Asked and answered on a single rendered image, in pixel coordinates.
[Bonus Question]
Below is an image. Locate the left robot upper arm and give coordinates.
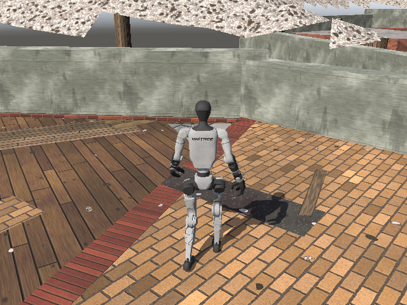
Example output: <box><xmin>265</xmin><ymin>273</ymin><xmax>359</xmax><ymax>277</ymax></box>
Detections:
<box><xmin>173</xmin><ymin>128</ymin><xmax>190</xmax><ymax>161</ymax></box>

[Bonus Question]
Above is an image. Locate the right robot hand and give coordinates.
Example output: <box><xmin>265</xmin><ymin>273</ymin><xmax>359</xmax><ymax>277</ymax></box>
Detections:
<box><xmin>231</xmin><ymin>180</ymin><xmax>245</xmax><ymax>196</ymax></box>

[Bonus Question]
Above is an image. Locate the right robot upper arm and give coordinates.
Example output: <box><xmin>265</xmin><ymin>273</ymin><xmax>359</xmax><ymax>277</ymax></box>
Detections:
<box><xmin>216</xmin><ymin>128</ymin><xmax>234</xmax><ymax>164</ymax></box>

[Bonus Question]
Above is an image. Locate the humanoid robot torso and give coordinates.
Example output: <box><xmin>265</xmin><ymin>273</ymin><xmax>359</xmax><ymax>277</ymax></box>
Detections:
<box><xmin>188</xmin><ymin>125</ymin><xmax>218</xmax><ymax>191</ymax></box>

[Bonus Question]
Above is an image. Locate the right robot forearm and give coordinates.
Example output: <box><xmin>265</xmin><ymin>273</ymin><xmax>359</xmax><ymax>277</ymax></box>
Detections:
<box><xmin>228</xmin><ymin>154</ymin><xmax>243</xmax><ymax>182</ymax></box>

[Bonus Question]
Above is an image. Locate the robot right thigh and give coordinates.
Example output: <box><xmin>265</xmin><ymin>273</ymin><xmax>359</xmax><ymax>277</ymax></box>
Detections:
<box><xmin>212</xmin><ymin>177</ymin><xmax>225</xmax><ymax>216</ymax></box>

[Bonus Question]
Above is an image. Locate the left robot forearm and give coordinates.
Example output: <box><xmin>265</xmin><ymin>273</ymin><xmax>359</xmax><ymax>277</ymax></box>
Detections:
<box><xmin>170</xmin><ymin>152</ymin><xmax>180</xmax><ymax>171</ymax></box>

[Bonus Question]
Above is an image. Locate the left robot hand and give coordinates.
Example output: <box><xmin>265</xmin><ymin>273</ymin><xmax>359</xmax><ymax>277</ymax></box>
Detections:
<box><xmin>170</xmin><ymin>167</ymin><xmax>184</xmax><ymax>177</ymax></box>

